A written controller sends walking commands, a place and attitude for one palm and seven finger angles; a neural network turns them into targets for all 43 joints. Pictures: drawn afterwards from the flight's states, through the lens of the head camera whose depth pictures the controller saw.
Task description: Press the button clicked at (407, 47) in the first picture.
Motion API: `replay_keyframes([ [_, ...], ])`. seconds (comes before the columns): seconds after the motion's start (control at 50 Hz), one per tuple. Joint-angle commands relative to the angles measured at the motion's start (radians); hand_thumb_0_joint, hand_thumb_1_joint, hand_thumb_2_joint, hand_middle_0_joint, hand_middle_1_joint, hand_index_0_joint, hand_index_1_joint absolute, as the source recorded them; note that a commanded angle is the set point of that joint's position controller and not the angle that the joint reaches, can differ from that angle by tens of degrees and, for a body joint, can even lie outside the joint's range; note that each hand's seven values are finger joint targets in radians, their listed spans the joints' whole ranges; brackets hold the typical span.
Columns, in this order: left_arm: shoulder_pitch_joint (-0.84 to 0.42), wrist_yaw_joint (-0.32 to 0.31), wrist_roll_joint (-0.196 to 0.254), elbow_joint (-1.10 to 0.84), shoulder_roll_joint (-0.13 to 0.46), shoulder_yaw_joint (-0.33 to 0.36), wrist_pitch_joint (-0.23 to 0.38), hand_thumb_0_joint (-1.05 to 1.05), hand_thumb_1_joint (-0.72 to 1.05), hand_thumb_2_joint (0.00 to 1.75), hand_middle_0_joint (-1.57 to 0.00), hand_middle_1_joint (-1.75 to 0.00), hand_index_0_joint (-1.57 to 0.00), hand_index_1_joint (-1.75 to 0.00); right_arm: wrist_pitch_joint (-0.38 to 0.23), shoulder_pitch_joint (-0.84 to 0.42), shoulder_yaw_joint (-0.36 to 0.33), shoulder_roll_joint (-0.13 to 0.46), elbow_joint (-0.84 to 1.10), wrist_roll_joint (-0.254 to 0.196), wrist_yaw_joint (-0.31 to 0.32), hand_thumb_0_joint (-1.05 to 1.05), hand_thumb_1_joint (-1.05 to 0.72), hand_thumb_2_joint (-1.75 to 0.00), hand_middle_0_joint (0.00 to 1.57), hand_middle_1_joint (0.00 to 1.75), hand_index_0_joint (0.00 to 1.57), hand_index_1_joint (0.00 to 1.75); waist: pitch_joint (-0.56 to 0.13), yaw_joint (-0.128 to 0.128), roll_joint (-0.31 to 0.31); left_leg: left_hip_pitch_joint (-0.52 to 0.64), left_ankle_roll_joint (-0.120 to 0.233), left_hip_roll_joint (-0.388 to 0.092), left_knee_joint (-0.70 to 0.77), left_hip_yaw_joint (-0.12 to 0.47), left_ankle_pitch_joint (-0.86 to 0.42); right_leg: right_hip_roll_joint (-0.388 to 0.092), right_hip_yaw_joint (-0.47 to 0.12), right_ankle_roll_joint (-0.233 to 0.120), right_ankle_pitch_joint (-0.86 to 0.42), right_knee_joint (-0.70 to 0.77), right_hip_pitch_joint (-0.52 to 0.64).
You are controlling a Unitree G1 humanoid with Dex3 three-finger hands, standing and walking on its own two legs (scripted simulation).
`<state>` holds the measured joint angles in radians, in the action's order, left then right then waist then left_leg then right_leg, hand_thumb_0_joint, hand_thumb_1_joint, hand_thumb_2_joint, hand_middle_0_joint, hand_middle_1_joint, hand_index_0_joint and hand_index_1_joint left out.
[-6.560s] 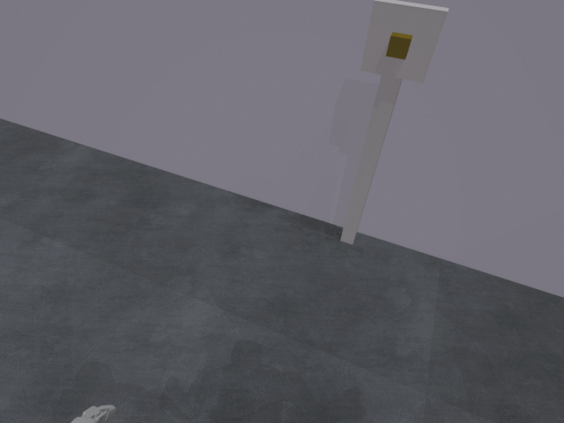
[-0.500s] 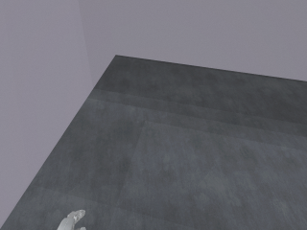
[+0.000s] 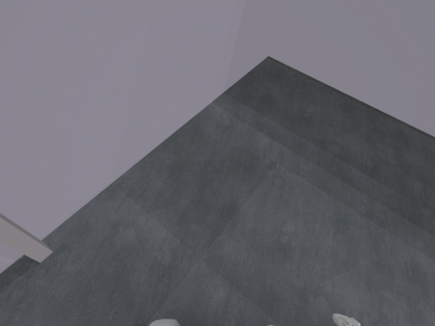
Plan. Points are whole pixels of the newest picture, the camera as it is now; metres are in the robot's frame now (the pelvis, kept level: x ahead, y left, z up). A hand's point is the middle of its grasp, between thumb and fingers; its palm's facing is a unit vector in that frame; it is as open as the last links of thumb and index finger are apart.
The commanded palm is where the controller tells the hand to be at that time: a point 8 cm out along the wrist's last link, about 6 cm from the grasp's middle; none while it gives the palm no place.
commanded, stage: turn to face it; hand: left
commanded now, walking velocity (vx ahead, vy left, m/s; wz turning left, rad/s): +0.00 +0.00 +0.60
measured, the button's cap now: out of the picture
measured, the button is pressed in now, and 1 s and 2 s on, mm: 0 0 0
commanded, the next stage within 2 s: take the last steps up to it in 1.54 s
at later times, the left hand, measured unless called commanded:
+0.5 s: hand out of the picture +0.10 +0.20 -0.12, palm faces +0.26 -0.92 -0.28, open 7.4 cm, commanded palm none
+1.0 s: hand out of the picture -0.07 +0.25 -0.17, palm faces +0.59 -0.78 -0.23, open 7.4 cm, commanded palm none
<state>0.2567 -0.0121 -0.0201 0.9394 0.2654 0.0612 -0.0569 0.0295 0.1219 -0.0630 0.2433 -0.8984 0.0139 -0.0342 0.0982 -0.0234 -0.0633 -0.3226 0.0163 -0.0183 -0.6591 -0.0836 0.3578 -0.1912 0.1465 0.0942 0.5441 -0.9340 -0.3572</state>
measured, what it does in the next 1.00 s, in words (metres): steps on the spot, turning left: right foot, then left foot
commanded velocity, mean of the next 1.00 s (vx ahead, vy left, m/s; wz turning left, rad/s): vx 0.00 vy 0.00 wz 0.60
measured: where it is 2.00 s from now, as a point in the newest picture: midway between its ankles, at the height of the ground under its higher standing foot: outside the picture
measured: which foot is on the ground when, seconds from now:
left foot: down 0.00-0.40, up 0.42-0.80, down 0.82-1.00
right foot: up 0.00-0.38, down 0.40-0.82, up 0.84-1.00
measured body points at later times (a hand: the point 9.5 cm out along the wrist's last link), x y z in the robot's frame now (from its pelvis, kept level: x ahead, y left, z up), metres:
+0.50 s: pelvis +0.02 -0.03 +0.01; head +0.06 -0.05 +0.46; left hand +0.09 +0.24 -0.10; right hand +0.14 -0.27 -0.15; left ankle -0.04 +0.09 -0.66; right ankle +0.05 -0.14 -0.72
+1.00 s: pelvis +0.00 +0.04 +0.01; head +0.01 +0.09 +0.46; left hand -0.11 +0.29 -0.15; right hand +0.24 -0.12 -0.10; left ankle -0.02 +0.10 -0.72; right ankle +0.07 -0.12 -0.63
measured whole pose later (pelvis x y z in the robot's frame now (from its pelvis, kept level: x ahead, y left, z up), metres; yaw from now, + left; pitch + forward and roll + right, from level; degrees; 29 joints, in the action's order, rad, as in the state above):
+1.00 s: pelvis +0.00 +0.04 +0.01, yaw +35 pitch +0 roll -3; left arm 0.21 -0.01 -0.02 0.93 0.28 0.07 -0.07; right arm 0.02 0.15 -0.04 0.23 -0.89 0.02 -0.01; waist 0.09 0.00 -0.04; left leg -0.30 0.07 0.01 -0.57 -0.04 0.27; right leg -0.12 0.07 0.10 0.44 -1.17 -0.48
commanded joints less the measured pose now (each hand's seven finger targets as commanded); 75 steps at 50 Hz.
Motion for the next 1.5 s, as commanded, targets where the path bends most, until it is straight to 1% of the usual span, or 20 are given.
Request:
replay_keyframes([
  [0.0, -0.13, -0.008, 0.008, -0.138, 0.077, 0.022, 0.032, 0.0, 0.9, 0.9, -0.2, -0.3, -0.2, -0.3, -0.018, 0.144, -0.056, 0.217, 0.031, 0.005, 0.047, 0.0, -0.9, -0.9, 0.2, 0.3, 0.2, 0.3, -0.18, 0.096, 0.281, 0.292, 0.165, -0.288, 0.225, 0.322, -0.843, 0.042, -0.136, 0.004, -0.016, -0.271, -0.271],
  [0.08, -0.082, 0.003, 0.008, -0.114, 0.07, 0.022, 0.027, 0.0, 0.9, 0.9, -0.2, -0.3, -0.2, -0.3, -0.024, 0.065, -0.041, 0.194, 0.057, 0.006, 0.047, 0.0, -0.9, -0.9, 0.2, 0.3, 0.2, 0.3, -0.153, 0.048, 0.21, 0.225, 0.13, -0.213, 0.254, 0.261, -0.74, 0.079, -0.125, 0.015, -0.117, -0.177, -0.194],
  [0.22, -0.154, -0.004, 0.009, -0.16, 0.062, 0.017, 0.029, 0.0, 0.9, 0.9, -0.2, -0.3, -0.2, -0.3, -0.014, 0.095, -0.051, 0.202, 0.059, 0.013, 0.042, 0.0, -0.9, -0.9, 0.2, 0.3, 0.2, 0.3, -0.141, 0.065, 0.213, 0.205, 0.158, -0.207, 0.257, 0.387, -0.647, 0.125, -0.134, 0.013, -0.105, 0.025, -0.135],
  [0.32, -0.087, -0.01, 0.018, -0.161, 0.067, 0.017, 0.046, 0.0, 0.9, 0.9, -0.2, -0.3, -0.2, -0.3, -0.006, 0.052, -0.058, 0.198, 0.072, 0.01, 0.039, 0.0, -0.9, -0.9, 0.2, 0.3, 0.2, 0.3, -0.156, 0.022, 0.226, 0.093, 0.122, -0.156, 0.178, 0.438, -0.642, 0.173, -0.119, -0.008, -0.227, 0.329, 0.097],
  [0.36, -0.009, -0.018, 0.008, -0.146, 0.139, 0.032, 0.069, 0.0, 0.9, 0.9, -0.2, -0.3, -0.2, -0.3, -0.008, 0.072, -0.049, 0.135, 0.082, -0.005, 0.032, 0.0, -0.9, -0.9, 0.2, 0.3, 0.2, 0.3, -0.21, -0.014, 0.027, -0.113, 0.018, -0.046, 0.008, 0.358, -0.302, 0.013, -0.241, -0.045, -0.431, 0.591, 0.391],
  [0.38, 0.009, -0.026, -0.006, -0.15, 0.233, 0.052, 0.074, 0.0, 0.9, 0.9, -0.2, -0.3, -0.2, -0.3, -0.009, 0.088, -0.038, 0.069, 0.107, -0.007, 0.029, 0.0, -0.9, -0.9, 0.2, 0.3, 0.2, 0.3, -0.218, -0.023, -0.271, -0.299, -0.063, 0.107, -0.243, 0.158, 0.213, -0.277, -0.524, -0.169, -0.605, 0.621, 0.467],
  [0.4, 0.017, -0.028, 0.002, -0.155, 0.23, 0.044, 0.065, 0.0, 0.9, 0.9, -0.2, -0.3, -0.2, -0.3, 0.0, 0.073, -0.052, 0.123, 0.108, 0.001, 0.033, 0.0, -0.9, -0.9, 0.2, 0.3, 0.2, 0.3, -0.203, -0.025, -0.178, -0.267, -0.057, 0.06, -0.438, 0.182, 0.281, -0.337, -0.501, -0.247, -0.619, 0.621, 0.324],
  [0.42, -0.045, -0.031, 0.001, -0.168, 0.182, 0.036, 0.063, 0.0, 0.9, 0.9, -0.2, -0.3, -0.2, -0.3, 0.012, 0.076, -0.057, 0.123, 0.099, 0.003, 0.027, 0.0, -0.9, -0.9, 0.2, 0.3, 0.2, 0.3, -0.142, 0.006, -0.075, -0.254, -0.056, 0.035, -0.526, 0.195, 0.204, -0.288, -0.409, -0.248, -0.536, 0.636, 0.233],
  [0.5, -0.124, -0.021, 0.003, -0.177, 0.098, 0.009, 0.069, 0.0, 0.9, 0.9, -0.2, -0.3, -0.2, -0.3, 0.028, 0.101, -0.048, 0.1, 0.041, 0.008, 0.004, 0.0, -0.9, -0.9, 0.2, 0.3, 0.2, 0.3, -0.066, 0.05, -0.137, -0.273, -0.089, -0.008, -0.606, 0.121, 0.022, -0.124, -0.153, -0.178, -0.588, 0.606, 0.195],
  [0.68, 0.0, -0.02, -0.011, -0.117, 0.161, 0.031, 0.055, 0.0, 0.9, 0.9, -0.2, -0.3, -0.2, -0.3, 0.023, -0.021, -0.021, 0.065, 0.07, -0.002, -0.004, 0.0, -0.9, -0.9, 0.2, 0.3, 0.2, 0.3, -0.084, -0.012, -0.177, -0.148, -0.087, -0.021, -0.197, -0.01, 0.064, -0.171, -0.02, -0.194, -0.748, 0.527, 0.267],
  [0.76, -0.007, -0.015, -0.003, -0.111, 0.176, 0.045, 0.044, 0.0, 0.9, 0.9, -0.2, -0.3, -0.2, -0.3, 0.002, 0.067, -0.027, 0.099, 0.061, 0.001, -0.001, 0.0, -0.9, -0.9, 0.2, 0.3, 0.2, 0.3, -0.155, 0.031, -0.106, 0.067, -0.058, -0.003, 0.112, -0.041, -0.099, -0.168, 0.049, -0.132, -0.698, 0.338, 0.225],
  [0.78, -0.01, -0.011, 0.006, -0.116, 0.156, 0.041, 0.041, 0.0, 0.9, 0.9, -0.2, -0.3, -0.2, -0.3, -0.009, 0.159, -0.043, 0.162, 0.039, 0.003, 0.0, 0.0, -0.9, -0.9, 0.2, 0.3, 0.2, 0.3, -0.225, 0.085, 0.054, 0.257, -0.026, -0.057, 0.224, 0.058, -0.293, -0.127, 0.071, -0.081, -0.575, 0.142, 0.103],
  [0.8, -0.026, -0.001, 0.017, -0.163, 0.078, 0.023, 0.039, 0.0, 0.9, 0.9, -0.2, -0.3, -0.2, -0.3, -0.019, 0.226, -0.075, 0.288, 0.035, 0.008, 0.009, 0.0, -0.9, -0.9, 0.2, 0.3, 0.2, 0.3, -0.243, 0.119, 0.4, 0.411, 0.115, -0.357, 0.264, 0.466, -0.731, 0.037, 0.074, 0.011, 0.069, -0.108, -0.221],
  [0.82, -0.094, -0.009, 0.006, -0.19, 0.079, 0.01, 0.028, 0.0, 0.9, 0.9, -0.2, -0.3, -0.2, -0.3, -0.012, 0.291, -0.077, 0.321, 0.01, -0.006, 0.018, 0.0, -0.9, -0.9, 0.2, 0.3, 0.2, 0.3, -0.273, 0.14, 0.336, 0.39, 0.188, -0.422, 0.253, 0.479, -0.875, 0.051, -0.058, 0.002, 0.165, -0.223, -0.239],
  [0.94, -0.063, 0.002, 0.004, -0.111, 0.086, 0.025, 0.025, 0.0, 0.9, 0.9, -0.2, -0.3, -0.2, -0.3, -0.027, 0.07, -0.032, 0.184, 0.064, 0.004, 0.046, 0.0, -0.9, -0.9, 0.2, 0.3, 0.2, 0.3, -0.162, 0.042, 0.202, 0.204, 0.132, -0.217, 0.287, 0.283, -0.635, 0.058, -0.133, 0.007, -0.142, -0.271, -0.199],
  [1.26, -0.183, -0.013, 0.008, -0.153, 0.051, 0.017, 0.025, 0.0, 0.9, 0.9, -0.2, -0.3, -0.2, -0.3, -0.015, 0.179, -0.043, 0.164, 0.032, 0.014, 0.049, 0.0, -0.9, -0.9, 0.2, 0.3, 0.2, 0.3, -0.14, 0.08, 0.205, 0.196, 0.176, -0.195, 0.331, 0.509, -0.431, 0.136, -0.163, -0.002, -0.105, 0.013, -0.136],
  [1.4, -0.055, -0.023, 0.021, -0.118, 0.038, 0.011, 0.041, 0.0, 0.9, 0.9, -0.2, -0.3, -0.2, -0.3, -0.005, 0.149, -0.041, 0.146, 0.026, 0.008, 0.044, 0.0, -0.9, -0.9, 0.2, 0.3, 0.2, 0.3, -0.187, 0.024, 0.186, 0.057, 0.119, -0.122, 0.257, 0.495, -0.431, 0.189, -0.135, -0.038, -0.271, 0.432, 0.187],
  [1.42, -0.024, -0.027, 0.018, -0.107, 0.062, 0.015, 0.05, 0.0, 0.9, 0.9, -0.2, -0.3, -0.2, -0.3, -0.005, 0.143, -0.038, 0.122, 0.025, 0.001, 0.04, 0.0, -0.9, -0.9, 0.2, 0.3, 0.2, 0.3, -0.189, 0.008, 0.14, -0.034, 0.08, -0.088, 0.214, 0.466, -0.338, 0.153, -0.164, -0.047, -0.347, 0.555, 0.304],
  [1.46, -0.004, -0.034, -0.005, -0.11, 0.188, 0.038, 0.061, 0.0, 0.9, 0.9, -0.2, -0.3, -0.2, -0.3, -0.005, 0.144, -0.025, 0.037, 0.058, -0.006, 0.037, 0.0, -0.9, -0.9, 0.2, 0.3, 0.2, 0.3, -0.152, -0.006, -0.219, -0.302, -0.048, 0.118, -0.15, 0.177, 0.167, -0.256, -0.553, -0.215, -0.369, 0.692, 0.374],
  [1.48, -0.027, -0.034, 0.002, -0.123, 0.181, 0.031, 0.053, 0.0, 0.9, 0.9, -0.2, -0.3, -0.2, -0.3, 0.006, 0.13, -0.042, 0.091, 0.051, 0.007, 0.039, 0.0, -0.9, -0.9, 0.2, 0.3, 0.2, 0.3, -0.129, -0.001, -0.112, -0.238, -0.045, 0.078, -0.328, 0.201, 0.208, -0.29, -0.511, -0.272, -0.387, 0.696, 0.201],
])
